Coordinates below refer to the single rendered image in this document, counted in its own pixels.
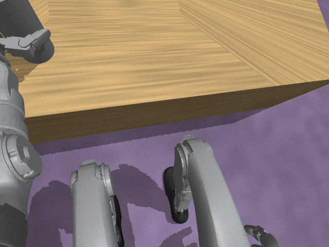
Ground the left robot foot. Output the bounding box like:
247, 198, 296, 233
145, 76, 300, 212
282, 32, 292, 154
113, 195, 124, 247

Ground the bottle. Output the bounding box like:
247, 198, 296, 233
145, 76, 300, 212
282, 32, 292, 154
0, 0, 54, 64

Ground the left robot arm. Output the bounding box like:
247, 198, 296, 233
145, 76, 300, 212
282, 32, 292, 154
0, 53, 43, 247

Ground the right robot hand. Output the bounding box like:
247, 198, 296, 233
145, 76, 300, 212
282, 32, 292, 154
244, 225, 282, 247

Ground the left robot hand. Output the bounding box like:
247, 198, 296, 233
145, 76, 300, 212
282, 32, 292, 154
0, 29, 51, 58

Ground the right robot foot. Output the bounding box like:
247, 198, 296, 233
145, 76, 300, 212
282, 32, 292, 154
163, 167, 189, 224

